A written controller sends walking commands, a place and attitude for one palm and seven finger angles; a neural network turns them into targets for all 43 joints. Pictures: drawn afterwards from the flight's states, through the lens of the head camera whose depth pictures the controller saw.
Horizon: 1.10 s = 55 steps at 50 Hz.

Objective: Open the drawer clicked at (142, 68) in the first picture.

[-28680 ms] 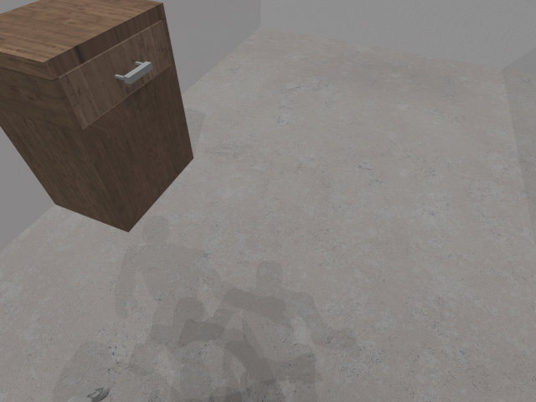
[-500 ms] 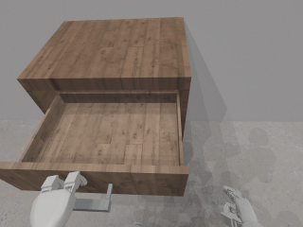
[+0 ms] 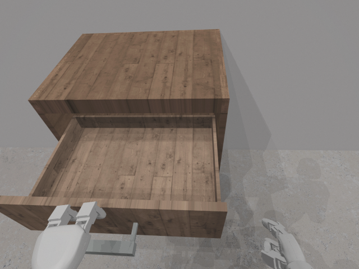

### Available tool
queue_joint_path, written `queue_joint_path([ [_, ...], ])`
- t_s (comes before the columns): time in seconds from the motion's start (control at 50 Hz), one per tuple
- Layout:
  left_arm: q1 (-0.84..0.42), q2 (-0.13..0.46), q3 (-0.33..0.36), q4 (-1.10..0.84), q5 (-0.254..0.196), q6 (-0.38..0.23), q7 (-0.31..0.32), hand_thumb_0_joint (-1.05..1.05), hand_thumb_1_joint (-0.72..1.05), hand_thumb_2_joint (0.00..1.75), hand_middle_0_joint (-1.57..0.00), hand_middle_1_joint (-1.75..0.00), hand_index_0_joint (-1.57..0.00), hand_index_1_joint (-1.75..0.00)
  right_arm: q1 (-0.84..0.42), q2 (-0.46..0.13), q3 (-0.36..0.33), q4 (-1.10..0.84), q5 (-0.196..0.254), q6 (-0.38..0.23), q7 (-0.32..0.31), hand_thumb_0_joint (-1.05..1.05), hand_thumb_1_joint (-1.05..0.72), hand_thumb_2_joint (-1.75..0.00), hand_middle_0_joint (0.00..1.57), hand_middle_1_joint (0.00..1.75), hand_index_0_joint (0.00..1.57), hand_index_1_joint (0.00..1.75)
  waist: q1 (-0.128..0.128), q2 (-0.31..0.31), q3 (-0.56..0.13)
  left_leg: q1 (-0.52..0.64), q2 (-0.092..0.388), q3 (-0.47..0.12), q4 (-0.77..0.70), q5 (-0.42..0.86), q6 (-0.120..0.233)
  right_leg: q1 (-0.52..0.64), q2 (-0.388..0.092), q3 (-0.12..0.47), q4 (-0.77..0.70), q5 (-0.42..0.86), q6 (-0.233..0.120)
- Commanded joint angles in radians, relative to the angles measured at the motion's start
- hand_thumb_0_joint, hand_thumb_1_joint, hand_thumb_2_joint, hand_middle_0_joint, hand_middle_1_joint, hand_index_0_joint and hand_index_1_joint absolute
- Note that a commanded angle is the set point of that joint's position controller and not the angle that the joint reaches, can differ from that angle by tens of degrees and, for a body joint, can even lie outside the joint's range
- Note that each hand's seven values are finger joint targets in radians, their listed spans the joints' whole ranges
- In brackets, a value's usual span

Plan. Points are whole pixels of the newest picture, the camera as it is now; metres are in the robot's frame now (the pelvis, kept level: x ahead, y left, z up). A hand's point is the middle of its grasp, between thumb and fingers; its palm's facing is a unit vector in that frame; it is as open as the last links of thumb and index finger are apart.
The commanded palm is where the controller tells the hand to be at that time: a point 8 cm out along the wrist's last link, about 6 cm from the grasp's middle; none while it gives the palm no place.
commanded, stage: lift the hand off the handle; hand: left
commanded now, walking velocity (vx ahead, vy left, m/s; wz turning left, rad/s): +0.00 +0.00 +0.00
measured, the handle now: (108, 236) +0.20 +0.21 -0.06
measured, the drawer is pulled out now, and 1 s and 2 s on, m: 0.29 0.29 0.29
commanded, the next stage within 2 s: draw the hand back to the body in 0.90 s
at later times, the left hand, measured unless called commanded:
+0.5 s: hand (68, 238) +0.16 +0.23 +0.07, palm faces +0.05 -0.12 -0.99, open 13.8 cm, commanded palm +0.13 +0.22 +0.12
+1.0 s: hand (66, 235) +0.16 +0.22 +0.08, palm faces +0.02 -0.19 -0.98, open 13.8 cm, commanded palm +0.13 +0.22 +0.15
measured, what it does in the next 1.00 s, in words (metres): stands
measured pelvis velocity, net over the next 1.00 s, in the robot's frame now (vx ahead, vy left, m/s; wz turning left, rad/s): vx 0.01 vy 0.00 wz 0.00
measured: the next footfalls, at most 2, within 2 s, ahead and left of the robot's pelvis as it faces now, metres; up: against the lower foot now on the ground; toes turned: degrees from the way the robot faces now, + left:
none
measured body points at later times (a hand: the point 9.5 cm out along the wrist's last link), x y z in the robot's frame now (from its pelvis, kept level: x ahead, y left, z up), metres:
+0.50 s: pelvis +0.00 -0.01 +0.02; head +0.01 -0.04 +0.46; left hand +0.15 +0.23 +0.12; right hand +0.22 -0.22 -0.07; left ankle +0.01 +0.10 -0.69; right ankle -0.02 -0.11 -0.69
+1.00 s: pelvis +0.01 +0.00 +0.03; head +0.02 -0.03 +0.48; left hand +0.15 +0.23 +0.14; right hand +0.23 -0.20 -0.06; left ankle +0.01 +0.10 -0.69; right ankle -0.02 -0.11 -0.69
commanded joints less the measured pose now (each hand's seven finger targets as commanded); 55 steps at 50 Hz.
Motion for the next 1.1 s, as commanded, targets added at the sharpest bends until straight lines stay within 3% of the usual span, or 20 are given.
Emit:
queue_joint_path([
  [0.0,-0.022,0.171,0.169,-0.218,-0.014,0.016,0.044,0.00,-0.50,0.30,-0.30,-1.20,-0.30,-1.20,-0.144,-0.094,-0.037,-0.172,0.012,-0.053,-0.015,0.00,-0.90,-0.90,0.20,0.30,0.20,0.30,-0.006,-0.013,-0.074,0.242,0.009,-0.054,-0.129,0.243,0.007,-0.044,-0.005,0.018,-0.182,0.257,-0.047],
  [0.06,-0.039,0.124,0.112,-0.229,-0.039,0.027,0.014,0.00,-0.50,0.30,-0.30,-1.20,-0.30,-1.20,-0.133,-0.091,-0.041,-0.168,0.015,-0.055,-0.016,0.00,-0.90,-0.90,0.20,0.30,0.20,0.30,-0.018,-0.035,-0.101,0.262,0.015,-0.050,-0.139,0.247,0.013,-0.024,-0.009,0.003,-0.196,0.257,-0.038],
  [0.18,-0.035,0.120,0.080,-0.206,-0.061,0.040,-0.051,0.00,-0.50,0.30,-0.30,-1.20,-0.30,-1.20,-0.142,-0.089,-0.031,-0.165,0.027,-0.063,-0.028,0.00,-0.90,-0.90,0.20,0.30,0.20,0.30,-0.023,-0.112,-0.017,0.239,0.015,-0.050,-0.180,0.200,0.022,0.019,-0.020,0.012,-0.251,0.246,-0.026],
  [0.3,0.009,0.219,0.203,-0.264,-0.039,0.015,-0.031,0.00,-0.50,0.30,-0.30,-1.20,-0.30,-1.20,-0.156,-0.087,-0.025,-0.164,0.022,-0.068,-0.025,0.00,-0.90,-0.90,0.20,0.30,0.20,0.30,0.020,-0.024,-0.054,0.294,0.007,-0.045,-0.186,0.269,0.009,0.062,-0.016,0.054,-0.259,0.318,-0.047],
  [0.34,0.025,0.170,0.162,-0.280,-0.049,0.013,-0.029,0.00,-0.50,0.30,-0.30,-1.20,-0.30,-1.20,-0.148,-0.081,-0.030,-0.165,0.023,-0.066,-0.017,0.00,-0.90,-0.90,0.20,0.30,0.20,0.30,0.006,0.000,-0.042,0.305,0.012,-0.042,-0.185,0.290,0.010,0.057,-0.017,0.034,-0.250,0.330,-0.044],
  [0.48,-0.036,0.144,0.130,-0.286,-0.090,0.034,-0.066,0.00,-0.50,0.30,-0.30,-1.20,-0.30,-1.20,-0.153,-0.094,-0.041,-0.153,0.023,-0.065,-0.020,0.00,-0.90,-0.90,0.20,0.30,0.20,0.30,-0.019,-0.082,-0.026,0.315,0.016,-0.046,-0.209,0.251,0.018,0.070,-0.028,0.041,-0.300,0.313,-0.025],
  [0.52,-0.004,0.172,0.150,-0.298,-0.088,0.034,-0.080,0.00,-0.50,0.30,-0.30,-1.20,-0.30,-1.20,-0.150,-0.095,-0.034,-0.155,0.022,-0.070,-0.021,0.00,-0.90,-0.90,0.20,0.30,0.20,0.30,-0.002,-0.089,-0.064,0.334,0.011,-0.044,-0.213,0.277,0.021,0.096,-0.029,0.046,-0.304,0.341,-0.024],
  [0.58,-0.011,0.199,0.172,-0.307,-0.079,0.020,-0.091,0.00,-0.50,0.30,-0.30,-1.20,-0.30,-1.20,-0.154,-0.090,-0.033,-0.149,0.023,-0.071,-0.027,0.00,-0.90,-0.90,0.20,0.30,0.20,0.30,0.001,-0.102,-0.033,0.336,0.011,-0.041,-0.222,0.289,0.018,0.111,-0.033,0.061,-0.316,0.371,-0.026],
  [0.66,0.045,0.225,0.214,-0.337,-0.080,0.015,-0.085,0.00,-0.50,0.30,-0.30,-1.20,-0.30,-1.20,-0.158,-0.089,-0.030,-0.150,0.024,-0.069,-0.019,0.00,-0.90,-0.90,0.20,0.30,0.20,0.30,0.022,-0.059,-0.050,0.355,0.012,-0.037,-0.227,0.342,0.011,0.136,-0.031,0.054,-0.314,0.415,-0.030],
  [0.74,0.032,0.185,0.186,-0.365,-0.099,0.030,-0.087,0.00,-0.50,0.30,-0.30,-1.20,-0.30,-1.20,-0.170,-0.087,-0.033,-0.152,0.030,-0.065,-0.015,0.00,-0.90,-0.90,0.20,0.30,0.20,0.30,0.003,-0.019,-0.003,0.368,0.022,-0.040,-0.240,0.335,0.011,0.127,-0.032,0.046,-0.325,0.392,-0.030],
  [0.76,0.007,0.215,0.216,-0.363,-0.098,0.030,-0.091,0.00,-0.50,0.30,-0.30,-1.20,-0.30,-1.20,-0.165,-0.094,-0.032,-0.145,0.025,-0.061,-0.014,0.00,-0.90,-0.90,0.20,0.30,0.20,0.30,0.008,-0.045,-0.020,0.370,0.019,-0.042,-0.241,0.338,0.011,0.127,-0.030,0.046,-0.332,0.392,-0.028],
  [0.82,0.031,0.186,0.189,-0.336,-0.111,0.043,-0.112,0.00,-0.50,0.30,-0.30,-1.20,-0.30,-1.20,-0.170,-0.094,-0.027,-0.149,0.028,-0.062,-0.012,0.00,-0.90,-0.90,0.20,0.30,0.20,0.30,0.006,-0.072,-0.012,0.376,0.020,-0.047,-0.254,0.332,0.014,0.130,-0.030,0.040,-0.339,0.378,-0.023],
  [0.84,0.038,0.135,0.141,-0.318,-0.123,0.044,-0.125,0.00,-0.50,0.30,-0.30,-1.20,-0.30,-1.20,-0.170,-0.088,-0.034,-0.148,0.039,-0.062,-0.016,0.00,-0.90,-0.90,0.20,0.30,0.20,0.30,-0.008,-0.092,0.030,0.362,0.025,-0.044,-0.261,0.312,0.016,0.126,-0.030,0.035,-0.345,0.368,-0.019],
  [0.86,-0.001,0.165,0.157,-0.327,-0.113,0.039,-0.134,0.00,-0.50,0.30,-0.30,-1.20,-0.30,-1.20,-0.163,-0.098,-0.032,-0.146,0.032,-0.059,-0.015,0.00,-0.90,-0.90,0.20,0.30,0.20,0.30,-0.002,-0.103,0.003,0.370,0.024,-0.045,-0.262,0.320,0.016,0.123,-0.031,0.032,-0.349,0.367,-0.017],
  [0.94,0.014,0.148,0.121,-0.362,-0.106,0.033,-0.150,0.00,-0.50,0.30,-0.30,-1.20,-0.30,-1.20,-0.160,-0.089,-0.031,-0.157,0.037,-0.066,-0.017,0.00,-0.90,-0.90,0.20,0.30,0.20,0.30,0.007,-0.076,-0.006,0.385,0.027,-0.042,-0.273,0.323,0.016,0.137,-0.033,0.035,-0.348,0.349,-0.022],
  [0.96,-0.014,0.190,0.149,-0.382,-0.088,0.024,-0.146,0.00,-0.50,0.30,-0.30,-1.20,-0.30,-1.20,-0.152,-0.095,-0.028,-0.159,0.026,-0.065,-0.016,0.00,-0.90,-0.90,0.20,0.30,0.20,0.30,0.016,-0.089,-0.039,0.392,0.025,-0.041,-0.265,0.340,0.016,0.133,-0.032,0.036,-0.347,0.360,-0.023],
  [1.0,0.013,0.232,0.199,-0.416,-0.079,0.019,-0.120,0.00,-0.50,0.30,-0.30,-1.20,-0.30,-1.20,-0.173,-0.101,-0.021,-0.168,0.027,-0.068,-0.018,0.00,-0.90,-0.90,0.20,0.30,0.20,0.30,0.032,-0.026,-0.044,0.403,0.027,-0.049,-0.266,0.363,0.005,0.142,-0.027,0.067,-0.344,0.371,-0.036],
  [1.02,-0.019,0.222,0.179,-0.446,-0.059,0.019,-0.113,0.00,-0.50,0.30,-0.30,-1.20,-0.30,-1.20,-0.150,-0.093,-0.018,-0.168,0.016,-0.064,-0.011,0.00,-0.90,-0.90,0.20,0.30,0.20,0.30,0.030,-0.001,-0.075,0.422,0.026,-0.044,-0.254,0.381,0.005,0.118,-0.030,0.052,-0.329,0.349,-0.037],
  [1.06,0.016,0.243,0.226,-0.439,-0.058,0.013,-0.093,0.00,-0.50,0.30,-0.30,-1.20,-0.30,-1.20,-0.151,-0.094,-0.025,-0.162,0.016,-0.063,-0.012,0.00,-0.90,-0.90,0.20,0.30,0.20,0.30,0.038,0.022,-0.057,0.415,0.033,-0.041,-0.248,0.402,-0.001,0.120,-0.023,0.051,-0.328,0.358,-0.044],
  [1.08,0.019,0.220,0.208,-0.435,-0.067,0.016,-0.087,0.00,-0.50,0.30,-0.30,-1.20,-0.30,-1.20,-0.157,-0.090,-0.023,-0.162,0.021,-0.062,-0.009,0.00,-0.90,-0.90,0.20,0.30,0.20,0.30,0.024,0.022,-0.030,0.410,0.037,-0.050,-0.253,0.407,-0.002,0.117,-0.026,0.039,-0.322,0.355,-0.043],
])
